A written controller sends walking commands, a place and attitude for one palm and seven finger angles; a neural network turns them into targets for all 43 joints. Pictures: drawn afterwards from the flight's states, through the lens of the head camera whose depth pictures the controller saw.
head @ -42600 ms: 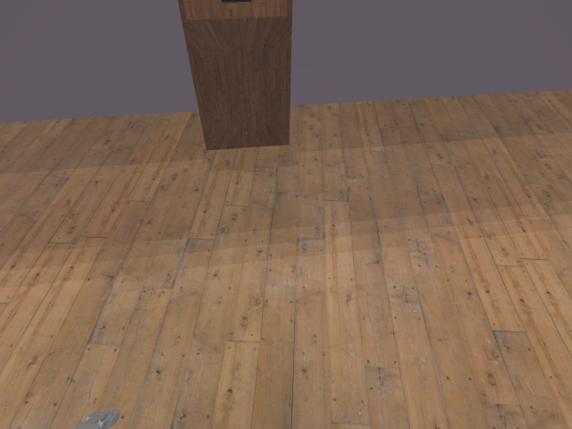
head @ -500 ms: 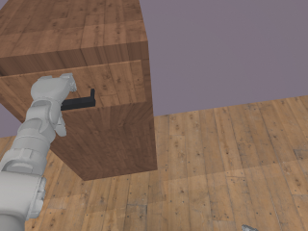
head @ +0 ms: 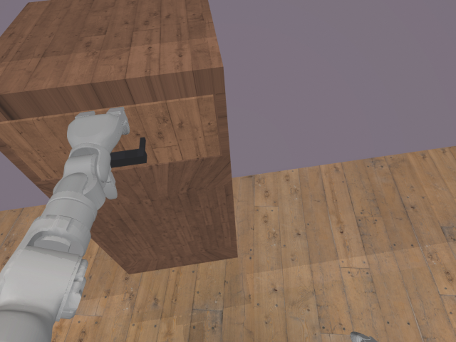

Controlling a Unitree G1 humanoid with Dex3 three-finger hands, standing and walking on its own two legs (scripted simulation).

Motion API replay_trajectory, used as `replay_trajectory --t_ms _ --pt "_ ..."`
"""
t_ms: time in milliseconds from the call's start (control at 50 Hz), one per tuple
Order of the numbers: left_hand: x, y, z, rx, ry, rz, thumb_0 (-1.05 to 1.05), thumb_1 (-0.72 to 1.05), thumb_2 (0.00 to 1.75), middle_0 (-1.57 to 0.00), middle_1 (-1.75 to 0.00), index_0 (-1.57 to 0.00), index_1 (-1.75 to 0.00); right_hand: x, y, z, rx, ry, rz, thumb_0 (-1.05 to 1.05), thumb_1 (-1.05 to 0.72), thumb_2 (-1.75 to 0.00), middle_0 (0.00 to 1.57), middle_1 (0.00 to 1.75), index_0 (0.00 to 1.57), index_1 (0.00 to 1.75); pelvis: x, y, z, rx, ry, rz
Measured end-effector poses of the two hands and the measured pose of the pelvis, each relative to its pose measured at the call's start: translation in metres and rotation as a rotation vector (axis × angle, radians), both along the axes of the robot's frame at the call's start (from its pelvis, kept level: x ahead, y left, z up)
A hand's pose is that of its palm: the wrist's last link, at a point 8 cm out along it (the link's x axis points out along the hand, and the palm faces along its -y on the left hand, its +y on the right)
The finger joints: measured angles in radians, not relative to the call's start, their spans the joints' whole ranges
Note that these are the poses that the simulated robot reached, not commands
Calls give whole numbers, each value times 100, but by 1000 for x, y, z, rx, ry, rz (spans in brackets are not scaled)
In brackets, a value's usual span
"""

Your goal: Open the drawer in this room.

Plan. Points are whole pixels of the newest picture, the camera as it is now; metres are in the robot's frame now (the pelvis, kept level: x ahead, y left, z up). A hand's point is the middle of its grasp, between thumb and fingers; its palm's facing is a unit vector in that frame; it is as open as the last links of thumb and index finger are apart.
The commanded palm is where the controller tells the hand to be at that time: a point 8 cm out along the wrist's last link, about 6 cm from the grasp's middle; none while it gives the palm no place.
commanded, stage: lower the fingers behind the handle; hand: left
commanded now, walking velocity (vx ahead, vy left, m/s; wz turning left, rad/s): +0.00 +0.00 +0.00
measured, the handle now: (117, 152) +0.49 +0.25 +0.04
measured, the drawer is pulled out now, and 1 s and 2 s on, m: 0.00 0.00 0.00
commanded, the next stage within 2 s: close the thumb around the handle in 1.36 s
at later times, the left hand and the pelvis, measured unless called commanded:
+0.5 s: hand (106, 157) +0.45 +0.25 +0.07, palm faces +0.02 -0.01 -1.00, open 13.6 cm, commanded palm +0.42 +0.26 +0.10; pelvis +0.00 +0.01 -0.01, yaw +1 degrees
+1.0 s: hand (111, 172) +0.44 +0.25 +0.03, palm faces +0.01 +0.01 -1.00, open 13.8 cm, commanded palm +0.42 +0.26 +0.07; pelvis -0.01 +0.01 -0.02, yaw +1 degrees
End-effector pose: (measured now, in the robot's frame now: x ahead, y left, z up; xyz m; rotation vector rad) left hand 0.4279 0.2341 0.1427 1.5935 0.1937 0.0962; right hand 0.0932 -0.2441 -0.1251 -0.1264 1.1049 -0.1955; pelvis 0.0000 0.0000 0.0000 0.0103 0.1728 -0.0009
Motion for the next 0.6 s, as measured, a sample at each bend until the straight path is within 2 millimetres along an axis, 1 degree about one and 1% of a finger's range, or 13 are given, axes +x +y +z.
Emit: replay_trajectory --t_ms 60,120,200,300,380,520,560,600 --pt "-7 9 -17 -17 55 -17 0 -49 30 -34 -123 -33 -123 -1 -3 3 -23 -4 7 1 -90 -90 21 30 20 30 -1 -1 -1 -1 4 6" --pt "-15 13 -27 -28 50 -81 0 -49 30 -33 -122 -33 -122 -4 -10 4 -61 11 18 1 -90 -90 21 30 20 30 -1 -2 -2 -5 14 17" --pt "-16 16 -29 -22 -25 -144 0 -49 30 -33 -121 -32 -121 -10 -21 3 -103 51 30 1 -90 -90 21 30 20 30 -1 -1 -6 -11 35 35" --pt "-4 20 -26 -21 -104 -111 0 -49 30 -33 -121 -32 -121 -19 -26 -2 -112 96 23 1 -90 -90 20 30 20 30 1 3 -9 -16 63 39" --pt "0 18 -24 -22 -120 -77 0 -49 30 -37 -126 -34 -124 -25 -22 -6 -89 122 17 1 -90 -90 20 30 20 30 3 6 -10 -17 71 35" --pt "2 14 -21 -29 -78 -33 0 -49 30 -36 -124 -33 -129 -27 -8 -7 -49 103 -2 1 -90 -90 20 30 20 30 1 7 -8 -15 55 21" --pt "0 16 -24 -21 -47 -32 0 -49 30 -35 -123 -32 -128 -27 -6 -5 -47 89 -5 1 -90 -90 21 30 20 30 -1 7 -8 -14 52 17" --pt "-3 18 -33 -9 1 -30 0 -49 30 -34 -122 -31 -127 -27 -5 -4 -48 75 -11 1 -90 -90 21 30 20 30 -3 7 -9 -14 52 13"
